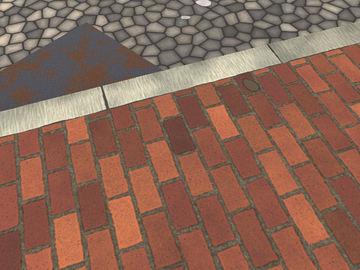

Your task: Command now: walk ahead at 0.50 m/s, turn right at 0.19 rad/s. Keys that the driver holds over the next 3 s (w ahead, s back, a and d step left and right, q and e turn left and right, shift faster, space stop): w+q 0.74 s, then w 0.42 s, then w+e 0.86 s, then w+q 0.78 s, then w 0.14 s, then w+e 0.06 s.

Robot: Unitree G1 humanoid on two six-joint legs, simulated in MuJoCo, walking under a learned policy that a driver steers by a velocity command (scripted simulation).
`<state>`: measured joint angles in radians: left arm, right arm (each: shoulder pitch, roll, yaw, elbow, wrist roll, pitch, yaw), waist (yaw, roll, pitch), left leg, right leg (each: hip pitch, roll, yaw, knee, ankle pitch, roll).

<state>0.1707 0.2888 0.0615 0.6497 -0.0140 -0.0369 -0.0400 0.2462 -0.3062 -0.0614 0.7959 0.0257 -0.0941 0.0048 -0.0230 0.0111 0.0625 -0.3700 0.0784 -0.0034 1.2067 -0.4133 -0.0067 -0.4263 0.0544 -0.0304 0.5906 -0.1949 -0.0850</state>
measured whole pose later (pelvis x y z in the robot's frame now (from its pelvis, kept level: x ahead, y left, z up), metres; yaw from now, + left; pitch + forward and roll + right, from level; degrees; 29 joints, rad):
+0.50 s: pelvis +0.28 +0.06 -0.01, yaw +12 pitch +3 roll +0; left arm 0.31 0.29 0.06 0.82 0.00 -0.04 0.02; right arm 0.12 -0.28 -0.06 0.69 0.02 -0.06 0.05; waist 0.02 0.01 0.04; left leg -0.52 -0.05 0.05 0.62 -0.15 0.11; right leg -0.08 -0.02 -0.10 0.85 -0.48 0.00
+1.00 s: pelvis +0.58 +0.10 +0.00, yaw +25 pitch +2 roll -1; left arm 0.12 0.27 0.04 0.69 0.00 -0.12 -0.03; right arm 0.35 -0.29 -0.05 0.76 0.02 -0.04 -0.01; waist -0.04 0.03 0.00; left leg -0.24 -0.08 -0.17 0.98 -0.49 0.04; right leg -0.44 0.04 -0.01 0.55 -0.16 -0.03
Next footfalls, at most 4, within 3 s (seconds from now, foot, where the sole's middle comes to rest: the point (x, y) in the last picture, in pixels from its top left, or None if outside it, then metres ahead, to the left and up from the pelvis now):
0.46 left None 0.41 0.16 -0.76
0.92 right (175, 193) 0.74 0.05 -0.76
1.42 left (97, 169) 0.86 0.39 -0.76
1.92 right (148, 109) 1.19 0.18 -0.76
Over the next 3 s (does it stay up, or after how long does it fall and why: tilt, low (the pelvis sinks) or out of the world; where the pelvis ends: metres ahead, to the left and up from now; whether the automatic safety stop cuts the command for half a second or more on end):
stays up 1.67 0.38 -0.12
